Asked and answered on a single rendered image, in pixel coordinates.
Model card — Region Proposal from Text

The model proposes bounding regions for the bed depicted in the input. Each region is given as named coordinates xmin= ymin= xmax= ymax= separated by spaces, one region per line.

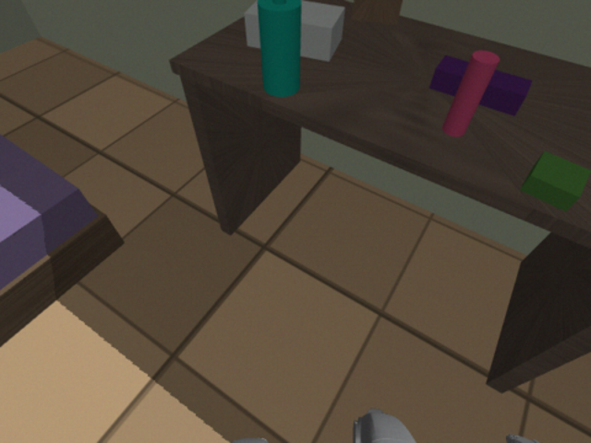
xmin=0 ymin=134 xmax=125 ymax=347

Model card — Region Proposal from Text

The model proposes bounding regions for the desk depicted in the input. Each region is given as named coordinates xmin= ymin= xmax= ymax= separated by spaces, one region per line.
xmin=169 ymin=0 xmax=591 ymax=393

